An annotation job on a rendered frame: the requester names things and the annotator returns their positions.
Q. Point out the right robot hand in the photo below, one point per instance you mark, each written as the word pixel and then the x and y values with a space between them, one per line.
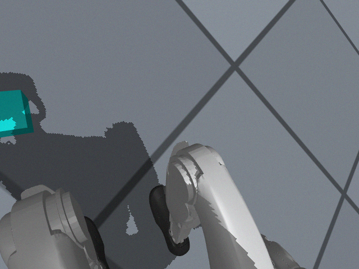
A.
pixel 280 258

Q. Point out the left robot foot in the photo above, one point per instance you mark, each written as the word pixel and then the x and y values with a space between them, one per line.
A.
pixel 97 242

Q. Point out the carton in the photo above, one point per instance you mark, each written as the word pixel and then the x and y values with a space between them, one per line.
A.
pixel 15 116

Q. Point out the right robot foot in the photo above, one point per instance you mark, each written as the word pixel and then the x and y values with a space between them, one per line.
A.
pixel 161 215

